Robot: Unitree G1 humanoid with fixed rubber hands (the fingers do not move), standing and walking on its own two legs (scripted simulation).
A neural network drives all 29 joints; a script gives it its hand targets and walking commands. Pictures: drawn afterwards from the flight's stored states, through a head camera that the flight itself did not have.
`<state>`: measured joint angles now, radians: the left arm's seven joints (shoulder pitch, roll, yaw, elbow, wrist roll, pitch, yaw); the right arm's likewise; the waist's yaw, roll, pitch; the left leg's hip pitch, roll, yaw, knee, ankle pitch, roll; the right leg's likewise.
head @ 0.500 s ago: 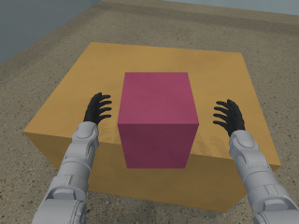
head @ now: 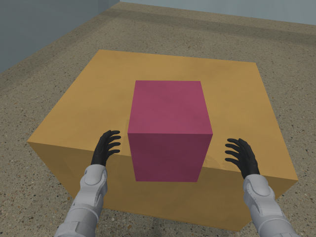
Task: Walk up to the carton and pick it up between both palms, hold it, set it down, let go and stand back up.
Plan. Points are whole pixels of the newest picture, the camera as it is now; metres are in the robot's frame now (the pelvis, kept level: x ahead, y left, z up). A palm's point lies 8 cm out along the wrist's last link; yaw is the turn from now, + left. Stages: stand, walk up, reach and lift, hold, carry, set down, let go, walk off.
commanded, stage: set down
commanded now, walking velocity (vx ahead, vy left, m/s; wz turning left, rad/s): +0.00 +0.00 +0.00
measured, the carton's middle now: (167, 132) +0.44 +0.00 +0.00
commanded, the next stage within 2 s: let go in 1.70 s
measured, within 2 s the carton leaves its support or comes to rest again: neither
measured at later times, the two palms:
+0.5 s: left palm (94, 192) +0.27 +0.20 -0.04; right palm (248, 200) +0.25 -0.21 -0.04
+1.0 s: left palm (80, 220) +0.21 +0.23 -0.07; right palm (248, 227) +0.19 -0.20 -0.07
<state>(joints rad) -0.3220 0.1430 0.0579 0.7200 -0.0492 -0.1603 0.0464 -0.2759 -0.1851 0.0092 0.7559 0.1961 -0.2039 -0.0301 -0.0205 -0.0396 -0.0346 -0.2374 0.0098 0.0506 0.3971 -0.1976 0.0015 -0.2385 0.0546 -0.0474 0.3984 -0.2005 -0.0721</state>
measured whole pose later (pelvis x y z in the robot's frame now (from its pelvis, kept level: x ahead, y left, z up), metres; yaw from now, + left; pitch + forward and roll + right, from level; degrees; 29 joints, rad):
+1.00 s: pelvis +0.03 +0.01 +0.00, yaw +0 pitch -3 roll +0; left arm 0.15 0.19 0.02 0.61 -0.01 -0.13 0.03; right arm 0.14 -0.16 0.04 0.79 0.08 -0.35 0.01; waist 0.00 -0.03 0.05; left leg -0.10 0.00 0.04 0.43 -0.27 0.01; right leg -0.09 0.06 -0.03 0.41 -0.26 -0.06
